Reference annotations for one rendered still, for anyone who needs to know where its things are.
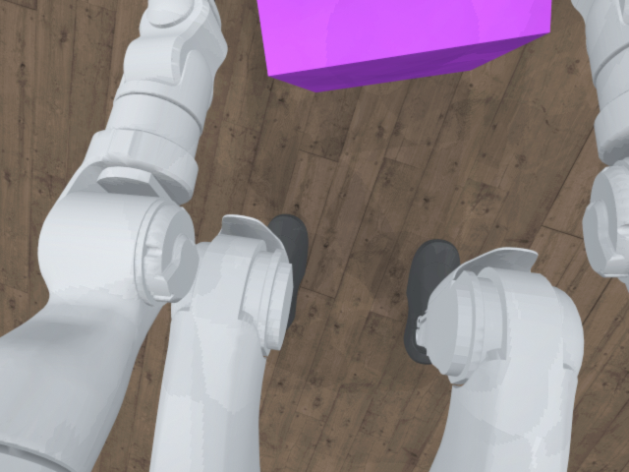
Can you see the right robot upper arm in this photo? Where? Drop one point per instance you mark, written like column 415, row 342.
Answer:
column 606, row 222

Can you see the carton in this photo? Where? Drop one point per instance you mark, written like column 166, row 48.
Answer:
column 323, row 45

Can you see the robot left thigh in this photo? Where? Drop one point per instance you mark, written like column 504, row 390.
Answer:
column 207, row 417

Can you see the left robot upper arm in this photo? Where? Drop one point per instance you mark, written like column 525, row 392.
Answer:
column 110, row 263

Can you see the robot right shin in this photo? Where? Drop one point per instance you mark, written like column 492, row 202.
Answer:
column 510, row 258

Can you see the left robot forearm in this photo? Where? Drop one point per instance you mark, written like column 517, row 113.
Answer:
column 150, row 142

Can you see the right robot forearm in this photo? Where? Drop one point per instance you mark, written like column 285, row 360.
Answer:
column 607, row 42

